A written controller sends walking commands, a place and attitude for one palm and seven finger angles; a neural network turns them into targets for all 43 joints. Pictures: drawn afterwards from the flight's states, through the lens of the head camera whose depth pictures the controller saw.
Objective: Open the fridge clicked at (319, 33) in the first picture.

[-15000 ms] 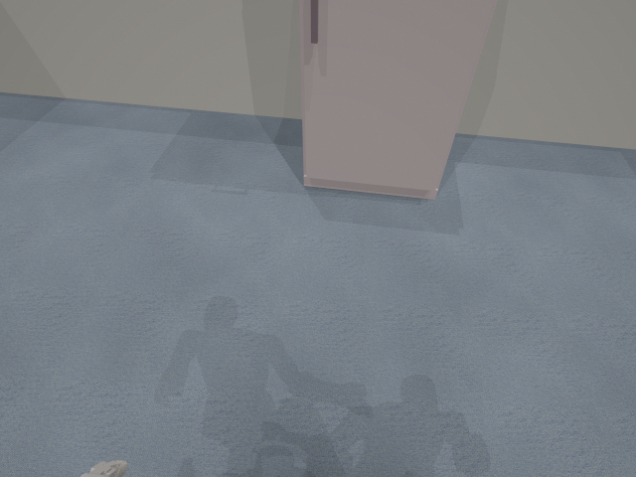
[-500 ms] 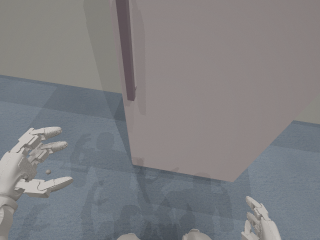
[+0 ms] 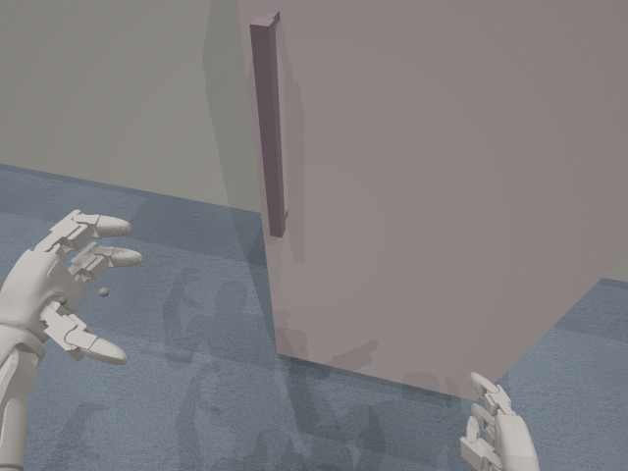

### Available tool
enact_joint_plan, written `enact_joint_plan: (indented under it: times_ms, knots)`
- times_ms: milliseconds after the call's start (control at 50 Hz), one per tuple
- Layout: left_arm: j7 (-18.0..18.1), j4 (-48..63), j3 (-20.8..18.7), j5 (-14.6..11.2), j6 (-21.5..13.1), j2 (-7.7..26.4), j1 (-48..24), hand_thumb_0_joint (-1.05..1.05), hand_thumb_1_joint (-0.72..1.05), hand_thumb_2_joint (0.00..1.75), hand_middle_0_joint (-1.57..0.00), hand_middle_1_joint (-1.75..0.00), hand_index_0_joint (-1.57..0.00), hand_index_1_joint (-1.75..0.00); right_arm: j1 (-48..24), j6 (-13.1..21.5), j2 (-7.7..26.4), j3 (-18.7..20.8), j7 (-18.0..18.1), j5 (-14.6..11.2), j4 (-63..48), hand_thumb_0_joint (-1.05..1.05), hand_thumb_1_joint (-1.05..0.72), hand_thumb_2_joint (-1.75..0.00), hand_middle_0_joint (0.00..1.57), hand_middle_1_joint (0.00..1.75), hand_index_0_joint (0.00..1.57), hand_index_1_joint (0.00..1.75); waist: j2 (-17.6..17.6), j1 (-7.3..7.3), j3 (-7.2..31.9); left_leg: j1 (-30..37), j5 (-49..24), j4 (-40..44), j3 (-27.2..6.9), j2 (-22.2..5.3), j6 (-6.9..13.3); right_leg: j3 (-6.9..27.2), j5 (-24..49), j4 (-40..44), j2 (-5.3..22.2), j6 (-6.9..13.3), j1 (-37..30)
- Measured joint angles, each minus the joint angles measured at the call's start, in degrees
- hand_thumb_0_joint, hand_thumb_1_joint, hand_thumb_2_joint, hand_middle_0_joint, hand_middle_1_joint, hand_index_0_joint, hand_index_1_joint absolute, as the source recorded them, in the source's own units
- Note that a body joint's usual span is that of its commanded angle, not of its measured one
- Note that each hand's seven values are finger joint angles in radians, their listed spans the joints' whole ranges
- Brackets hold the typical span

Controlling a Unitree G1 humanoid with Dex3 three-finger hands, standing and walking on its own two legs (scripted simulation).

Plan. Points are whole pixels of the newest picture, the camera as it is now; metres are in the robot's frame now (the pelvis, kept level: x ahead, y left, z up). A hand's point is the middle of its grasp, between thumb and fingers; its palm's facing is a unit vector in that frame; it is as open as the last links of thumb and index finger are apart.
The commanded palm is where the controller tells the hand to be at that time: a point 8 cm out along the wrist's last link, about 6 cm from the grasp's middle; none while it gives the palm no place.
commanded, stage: raise the hand to about handle height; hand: left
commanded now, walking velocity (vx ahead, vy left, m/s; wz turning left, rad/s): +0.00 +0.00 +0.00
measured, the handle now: (276, 144) +0.52 +0.13 +0.14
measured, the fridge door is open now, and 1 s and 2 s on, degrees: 0 0 0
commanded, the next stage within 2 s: move the hooked fingers beside the handle in 0.70 s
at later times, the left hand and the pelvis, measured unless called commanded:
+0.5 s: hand (117, 266) +0.27 +0.25 +0.15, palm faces +0.00 -1.00 -0.06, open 14.0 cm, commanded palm +0.24 +0.30 +0.16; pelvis -0.01 -0.02 +0.01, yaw -1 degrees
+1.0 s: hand (118, 262) +0.28 +0.25 +0.15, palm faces +0.00 -1.00 -0.04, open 14.0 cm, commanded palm +0.26 +0.29 +0.16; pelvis -0.03 -0.01 +0.01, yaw +0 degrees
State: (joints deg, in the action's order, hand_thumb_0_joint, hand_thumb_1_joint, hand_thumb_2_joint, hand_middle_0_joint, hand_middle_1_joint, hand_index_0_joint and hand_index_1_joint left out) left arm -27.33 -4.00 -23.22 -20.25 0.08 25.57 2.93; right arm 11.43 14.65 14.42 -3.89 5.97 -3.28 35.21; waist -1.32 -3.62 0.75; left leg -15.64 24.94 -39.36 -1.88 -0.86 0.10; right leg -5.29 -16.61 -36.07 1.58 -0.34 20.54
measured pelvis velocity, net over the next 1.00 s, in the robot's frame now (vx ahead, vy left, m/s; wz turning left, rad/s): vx -0.03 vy -0.01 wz -0.01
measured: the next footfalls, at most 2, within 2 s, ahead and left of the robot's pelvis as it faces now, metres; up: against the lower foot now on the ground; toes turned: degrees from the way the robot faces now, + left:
none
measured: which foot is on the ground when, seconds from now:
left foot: down 0.00-1.00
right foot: down 0.00-1.00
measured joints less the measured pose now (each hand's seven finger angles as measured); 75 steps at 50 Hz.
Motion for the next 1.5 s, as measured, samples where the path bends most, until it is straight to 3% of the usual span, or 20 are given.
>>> enact_joint_plan:
  times_ms: [240, 380, 580, 840, 960, 1100, 1240, 1500]
  knots:
    - [-0.79, -4.28, -1.89, 0.39, 4.89, 2.44, -7.53, -0.01, -0.50, 0.30, -0.31, -1.20, -0.30, -1.19, 0.82, -2.63, 1.10, 0.33, 0.45, -0.82, 0.47, 0.01, -0.90, -0.90, 0.20, 0.30, 0.21, 0.30, -0.15, 0.70, -0.59, 3.61, -2.50, 4.77, 0.37, -0.42, -0.66, 0.26, 1.80, 3.42, -0.54, 0.76, -2.87]
    - [-0.70, -4.90, -1.95, 0.26, 6.54, 2.33, -7.10, -0.01, -0.50, 0.30, -0.30, -1.20, -0.30, -1.20, 1.13, -3.50, 1.76, 1.13, 0.12, -1.26, -0.34, 0.01, -0.90, -0.90, 0.20, 0.30, 0.21, 0.30, -0.22, 1.45, -0.50, 3.98, -3.12, 5.56, 1.00, -0.59, -0.88, 0.86, 2.30, 3.61, -0.78, 1.01, -2.70]
    - [1.21, -3.78, -1.82, 1.00, 5.17, 0.79, -6.15, -0.01, -0.50, 0.30, -0.31, -1.20, -0.30, -1.20, 1.34, -3.00, 1.33, 1.13, 0.74, -1.18, 0.13, 0.01, -0.90, -0.90, 0.20, 0.30, 0.21, 0.30, 0.29, 1.12, -0.91, 4.60, -3.53, 5.48, 1.05, -0.80, -1.13, 0.91, 2.78, 3.63, -1.00, 1.30, -3.32]
    - [0.54, -5.50, -1.40, 0.98, 5.68, 1.34, -7.13, -0.01, -0.50, 0.30, -0.31, -1.20, -0.30, -1.20, 0.86, -2.81, 0.82, 0.34, 0.87, -1.38, 0.17, 0.01, -0.90, -0.90, 0.20, 0.30, 0.21, 0.30, 0.12, 0.86, -0.96, 4.42, -4.13, 5.18, 1.00, -0.52, -0.95, 0.91, 3.66, 3.93, -0.75, 1.16, -3.47]
    - [1.59, -9.19, 0.76, 2.22, 5.04, 0.53, -12.04, -0.01, -0.51, 0.30, -0.31, -1.20, -0.30, -1.20, 0.75, -2.58, 0.88, 0.08, 1.54, -1.47, 1.08, 0.01, -0.90, -0.90, 0.20, 0.30, 0.21, 0.30, 0.40, 0.55, -1.41, 3.65, -4.40, 4.80, 0.47, -0.15, -0.77, 0.44, 3.97, 4.03, -0.33, 0.99, -3.18]
    - [2.15, -15.13, 2.33, 3.78, 4.56, 0.86, -18.36, -0.01, -0.51, 0.30, -0.31, -1.20, -0.30, -1.20, 0.50, -2.94, 0.49, -0.21, 1.58, -1.26, 1.52, 0.01, -0.90, -0.90, 0.20, 0.30, 0.21, 0.30, 1.06, 1.79, -1.27, 2.50, -4.61, 4.91, 0.75, 0.07, -0.63, 0.75, 4.20, 3.97, -0.16, 0.92, -1.85]
    - [1.88, -19.54, 0.77, 4.20, 4.33, 2.13, -21.04, -0.01, -0.50, 0.30, -0.31, -1.20, -0.30, -1.20, 1.76, -3.87, 0.74, 0.26, 0.87, -1.06, 0.87, 0.01, -0.90, -0.90, 0.20, 0.30, 0.21, 0.30, 1.34, 3.18, -0.44, 1.24, -4.15, 4.79, 1.61, -0.07, -0.52, 1.61, 3.88, 3.48, -0.37, 0.80, -0.06]
    - [3.30, -20.41, 3.20, 4.91, 3.42, 0.31, -23.94, -0.01, -0.50, 0.30, -0.30, -1.20, -0.30, -1.20, 3.69, -5.06, 1.49, 1.73, 0.76, -1.14, 1.79, 0.01, -0.90, -0.90, 0.20, 0.30, 0.21, 0.30, 0.94, 3.28, 0.25, -0.02, -3.33, 4.47, 1.51, 0.05, -0.23, 1.55, 3.14, 3.32, -0.24, 0.45, 1.07]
